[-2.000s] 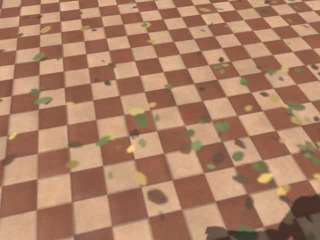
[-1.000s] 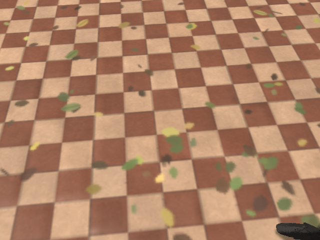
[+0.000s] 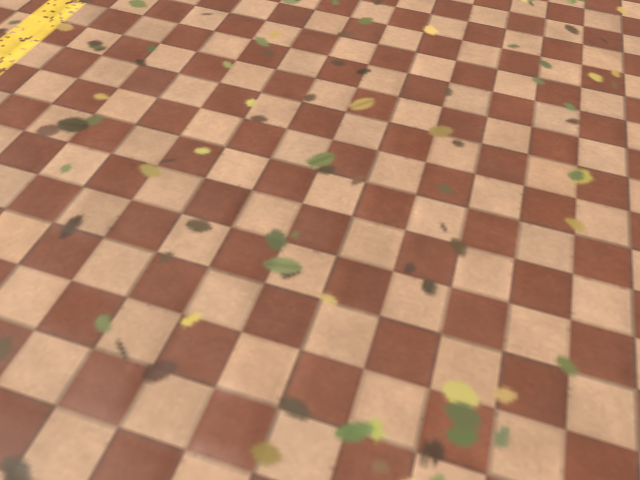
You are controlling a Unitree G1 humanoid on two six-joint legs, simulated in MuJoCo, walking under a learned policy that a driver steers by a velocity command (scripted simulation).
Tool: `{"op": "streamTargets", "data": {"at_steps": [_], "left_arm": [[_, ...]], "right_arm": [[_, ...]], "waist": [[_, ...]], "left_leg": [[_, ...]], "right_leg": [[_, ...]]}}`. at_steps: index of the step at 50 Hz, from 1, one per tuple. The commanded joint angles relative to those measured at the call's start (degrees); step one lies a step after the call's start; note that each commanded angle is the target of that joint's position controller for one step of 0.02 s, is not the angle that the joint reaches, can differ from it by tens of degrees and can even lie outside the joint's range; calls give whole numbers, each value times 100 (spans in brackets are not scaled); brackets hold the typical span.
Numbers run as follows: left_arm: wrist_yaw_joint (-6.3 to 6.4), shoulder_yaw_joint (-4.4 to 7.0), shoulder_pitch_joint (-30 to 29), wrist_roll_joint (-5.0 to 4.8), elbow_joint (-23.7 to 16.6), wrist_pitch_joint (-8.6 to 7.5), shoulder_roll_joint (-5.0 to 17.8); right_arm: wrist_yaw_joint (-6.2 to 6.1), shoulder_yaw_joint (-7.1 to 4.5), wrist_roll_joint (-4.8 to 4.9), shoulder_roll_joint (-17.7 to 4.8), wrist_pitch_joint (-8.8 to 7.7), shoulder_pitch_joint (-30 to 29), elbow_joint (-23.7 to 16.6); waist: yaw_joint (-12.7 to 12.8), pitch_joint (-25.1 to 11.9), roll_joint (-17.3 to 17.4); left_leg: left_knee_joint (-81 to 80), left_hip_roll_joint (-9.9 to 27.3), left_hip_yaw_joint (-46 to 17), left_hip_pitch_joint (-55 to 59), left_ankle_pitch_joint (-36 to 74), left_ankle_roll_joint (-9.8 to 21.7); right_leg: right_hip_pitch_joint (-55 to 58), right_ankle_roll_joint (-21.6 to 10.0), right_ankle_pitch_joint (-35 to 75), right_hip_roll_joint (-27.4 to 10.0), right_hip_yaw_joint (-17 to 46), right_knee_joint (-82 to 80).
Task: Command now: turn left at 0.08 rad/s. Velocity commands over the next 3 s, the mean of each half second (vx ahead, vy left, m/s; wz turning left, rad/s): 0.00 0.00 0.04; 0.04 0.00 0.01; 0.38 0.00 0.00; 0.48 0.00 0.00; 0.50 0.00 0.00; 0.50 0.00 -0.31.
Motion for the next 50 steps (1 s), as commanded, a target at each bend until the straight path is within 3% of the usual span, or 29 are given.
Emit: {"op": "streamTargets", "data": {"at_steps": [1,3,4,5,6,7,8,9,11,23,43,45,47,50], "left_arm": [[22,70,-50,-45,-246,-77,317],[9,47,-7,-76,-164,-93,287],[-4,35,67,-46,-109,-99,305],[-1,56,80,15,-87,-91,480],[16,111,94,21,-80,-68,781],[-1,172,53,-39,32,-49,908],[-32,127,53,-31,46,-51,639],[-31,94,31,9,110,-62,517],[-24,71,-46,16,190,-105,456],[55,9,65,-9,685,-140,383],[95,-80,393,-29,1219,-112,138],[114,-86,533,-67,1310,-93,81],[128,-66,406,-95,1199,-132,138],[17,-127,269,-138,1047,-377,-184]], "right_arm": [[-29,-195,48,-805,-119,-261,-203],[-36,-188,95,-792,-77,-279,-109],[-30,-186,132,-782,-69,-232,-39],[-12,-177,119,-744,-101,-62,28],[34,-179,38,-751,-147,106,64],[49,-204,39,-789,-162,175,123],[34,-199,44,-824,-155,-77,175],[8,-197,72,-756,-135,-220,171],[-38,-196,74,-708,-64,-219,250],[-90,-207,84,-680,-54,-16,903],[-146,-109,113,-542,-75,305,1575],[-168,-131,152,-585,-48,450,1665],[-178,-197,203,-770,-64,534,1632],[-131,-327,264,-1089,-239,939,1688]], "waist": [[-17,-330,1033],[15,-399,949],[71,-399,858],[5,-458,674],[-179,-418,289],[-254,-317,-60],[-40,-217,107],[-32,-165,96],[-49,-60,-16],[-30,58,266],[-61,167,234],[-86,122,338],[-160,540,540],[-271,653,1322]], "left_leg": [[-572,1254,-1004,376,2889,913],[-411,1183,-985,477,2987,859],[-388,1096,-957,416,2702,723],[-412,969,-953,297,2099,511],[-412,727,-807,66,1423,342],[-505,467,-545,63,1014,201],[-403,400,-434,133,756,106],[-360,384,-379,115,665,85],[-340,364,-354,76,762,72],[-387,305,-249,71,595,-24],[-441,274,-159,14,540,-38],[-519,183,-133,-39,-1131,66],[-771,440,-562,-416,-2850,352],[-1600,1623,-2277,-221,-3482,1027]], "right_leg": [[109,104,133,-102,62,-261],[508,75,818,-39,-42,-1195],[875,15,1665,-43,-27,-1870],[1264,-57,2473,-184,163,-1991],[1502,-187,3081,-363,266,-1801],[1264,-362,2509,-247,135,-1587],[1084,-387,2107,-180,134,-1709],[1018,-360,1988,-179,157,-1813],[984,-312,2018,-149,144,-1877],[896,-335,1627,-36,67,-1880],[801,-347,1550,78,-13,-1904],[698,-414,212,296,-233,-1711],[91,-568,-1008,376,-280,-1348],[-442,-627,-101,317,-426,-67]]}}
Next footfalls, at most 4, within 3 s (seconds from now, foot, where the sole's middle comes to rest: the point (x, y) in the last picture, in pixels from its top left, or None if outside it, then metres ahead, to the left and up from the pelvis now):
0.10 right None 0.03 -0.15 -0.78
1.56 left None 0.41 0.09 -0.78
2.10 right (391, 386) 0.72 -0.16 -0.78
2.64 left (293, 273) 1.04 0.08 -0.78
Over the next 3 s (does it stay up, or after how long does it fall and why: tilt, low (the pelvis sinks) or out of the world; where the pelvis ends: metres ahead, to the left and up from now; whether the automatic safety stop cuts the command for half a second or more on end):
stays up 1.04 -0.02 0.00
